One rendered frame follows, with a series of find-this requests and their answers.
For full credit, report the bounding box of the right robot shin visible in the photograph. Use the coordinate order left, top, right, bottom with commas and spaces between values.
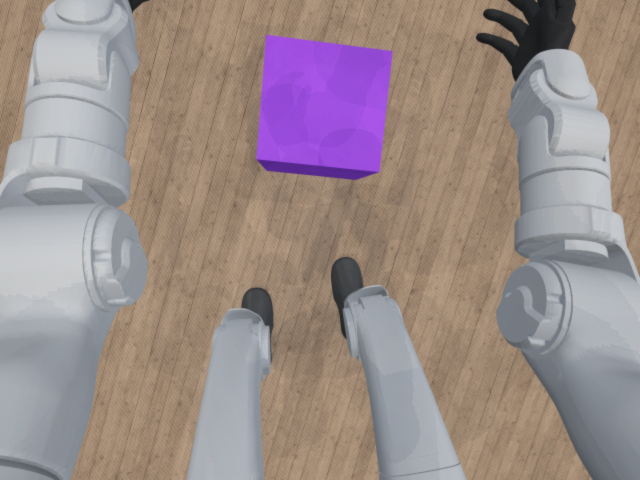
344, 285, 403, 319

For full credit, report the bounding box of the right robot upper arm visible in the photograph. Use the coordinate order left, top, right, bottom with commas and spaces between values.
496, 259, 640, 480

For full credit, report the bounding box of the right robot hand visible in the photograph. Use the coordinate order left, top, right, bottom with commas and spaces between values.
476, 0, 576, 82

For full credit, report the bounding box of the left robot shin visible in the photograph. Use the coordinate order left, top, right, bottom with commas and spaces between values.
211, 308, 265, 353

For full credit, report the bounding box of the left robot upper arm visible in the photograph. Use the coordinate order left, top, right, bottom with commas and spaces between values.
0, 203, 148, 480

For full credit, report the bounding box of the robot shin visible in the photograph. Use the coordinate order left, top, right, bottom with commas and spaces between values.
344, 285, 403, 319
211, 308, 265, 353

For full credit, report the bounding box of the robot right forearm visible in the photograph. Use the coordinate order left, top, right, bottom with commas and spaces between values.
507, 49, 640, 285

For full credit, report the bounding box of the carton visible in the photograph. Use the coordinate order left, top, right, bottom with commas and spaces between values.
256, 35, 393, 180

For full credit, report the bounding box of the robot left forearm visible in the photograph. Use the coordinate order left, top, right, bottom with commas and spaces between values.
0, 0, 139, 209

